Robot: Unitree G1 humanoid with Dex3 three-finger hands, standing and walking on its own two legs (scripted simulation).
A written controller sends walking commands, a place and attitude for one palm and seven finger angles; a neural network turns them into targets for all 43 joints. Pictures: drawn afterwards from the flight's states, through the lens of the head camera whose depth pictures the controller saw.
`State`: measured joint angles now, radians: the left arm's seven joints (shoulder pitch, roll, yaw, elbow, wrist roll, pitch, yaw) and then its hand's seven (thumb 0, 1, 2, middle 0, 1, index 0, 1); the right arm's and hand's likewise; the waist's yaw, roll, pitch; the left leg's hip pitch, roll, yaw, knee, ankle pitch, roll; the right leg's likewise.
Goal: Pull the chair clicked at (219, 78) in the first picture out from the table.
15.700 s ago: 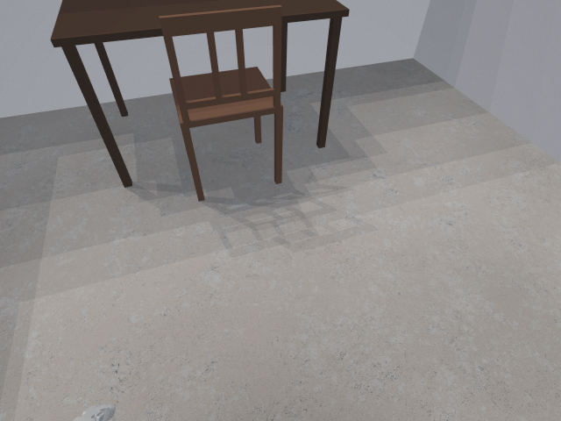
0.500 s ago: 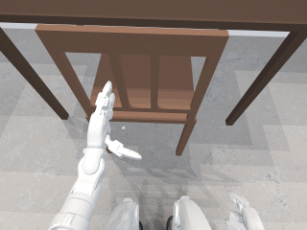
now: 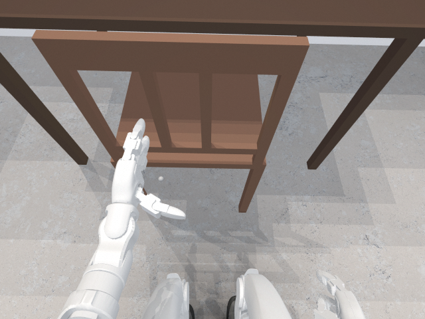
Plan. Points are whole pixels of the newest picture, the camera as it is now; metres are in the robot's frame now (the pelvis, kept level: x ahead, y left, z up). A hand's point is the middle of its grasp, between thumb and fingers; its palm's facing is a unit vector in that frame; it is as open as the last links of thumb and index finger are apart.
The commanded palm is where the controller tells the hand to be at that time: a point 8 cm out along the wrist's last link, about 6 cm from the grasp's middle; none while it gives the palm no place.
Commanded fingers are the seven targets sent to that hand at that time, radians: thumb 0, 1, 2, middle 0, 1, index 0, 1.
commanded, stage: aim the fingers beside a spindle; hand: left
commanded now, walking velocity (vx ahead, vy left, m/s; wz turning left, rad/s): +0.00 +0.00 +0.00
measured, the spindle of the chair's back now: (158, 113) +0.53 +0.11 +0.01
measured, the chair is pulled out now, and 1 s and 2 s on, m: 0.00 0.00 0.00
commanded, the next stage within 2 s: push the fingers through the gap in 1.88 s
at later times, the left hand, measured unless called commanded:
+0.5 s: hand (149, 171) +0.38 +0.12 +0.03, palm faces -0.02 -1.00 -0.06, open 16.9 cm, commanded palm +0.35 +0.16 +0.02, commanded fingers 0.00 -0.50 0.30 -0.06 -0.08 -0.06 -0.08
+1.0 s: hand (158, 180) +0.37 +0.10 +0.00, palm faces -0.08 -1.00 -0.03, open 16.9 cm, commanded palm +0.35 +0.15 +0.02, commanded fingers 0.00 -0.50 0.30 -0.06 -0.08 -0.06 -0.08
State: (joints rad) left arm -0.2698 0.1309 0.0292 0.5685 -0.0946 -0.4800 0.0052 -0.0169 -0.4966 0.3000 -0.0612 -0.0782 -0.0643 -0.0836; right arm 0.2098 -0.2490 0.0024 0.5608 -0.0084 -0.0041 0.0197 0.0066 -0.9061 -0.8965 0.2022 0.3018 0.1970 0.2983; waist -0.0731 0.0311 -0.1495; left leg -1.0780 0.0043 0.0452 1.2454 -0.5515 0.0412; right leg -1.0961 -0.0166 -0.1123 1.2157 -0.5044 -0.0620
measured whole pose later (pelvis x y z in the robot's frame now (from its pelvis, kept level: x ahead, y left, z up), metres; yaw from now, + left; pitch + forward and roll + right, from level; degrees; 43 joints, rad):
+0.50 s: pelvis +0.00 +0.00 +0.00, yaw +0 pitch +22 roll -1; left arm -0.27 0.16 0.04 0.52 -0.09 -0.51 0.02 -0.02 -0.50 0.30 -0.06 -0.08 -0.06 -0.08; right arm 0.21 -0.25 0.01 0.57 -0.01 -0.01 0.02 0.01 -0.91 -0.90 0.20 0.30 0.20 0.30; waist -0.06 0.03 -0.15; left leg -1.08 0.00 0.04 1.25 -0.56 0.05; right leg -1.09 -0.02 -0.11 1.21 -0.51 -0.06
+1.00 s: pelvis +0.00 +0.01 +0.00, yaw +0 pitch +22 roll -1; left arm -0.27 0.13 -0.01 0.57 -0.10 -0.47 0.01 -0.02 -0.50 0.30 -0.06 -0.08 -0.06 -0.08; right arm 0.21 -0.25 0.00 0.57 0.00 0.01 0.02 0.01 -0.91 -0.90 0.20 0.30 0.20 0.30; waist -0.06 0.04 -0.15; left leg -1.09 0.00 0.04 1.25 -0.56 0.05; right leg -1.10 -0.02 -0.11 1.21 -0.51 -0.05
